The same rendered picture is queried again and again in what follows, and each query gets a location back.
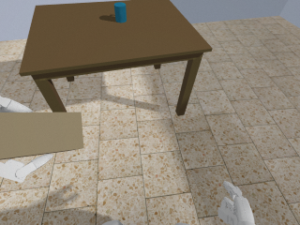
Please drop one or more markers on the robot right hand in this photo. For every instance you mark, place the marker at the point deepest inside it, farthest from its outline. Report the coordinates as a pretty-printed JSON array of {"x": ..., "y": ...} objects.
[{"x": 232, "y": 212}]

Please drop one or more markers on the table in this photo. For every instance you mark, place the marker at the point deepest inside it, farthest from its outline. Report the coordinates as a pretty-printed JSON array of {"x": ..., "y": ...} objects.
[{"x": 67, "y": 40}]

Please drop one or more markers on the sponge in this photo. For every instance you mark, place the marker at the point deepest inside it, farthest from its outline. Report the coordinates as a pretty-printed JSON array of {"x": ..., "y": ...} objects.
[{"x": 26, "y": 134}]

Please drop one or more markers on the robot left hand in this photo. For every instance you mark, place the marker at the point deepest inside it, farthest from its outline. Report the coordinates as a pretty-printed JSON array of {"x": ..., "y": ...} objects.
[{"x": 13, "y": 169}]

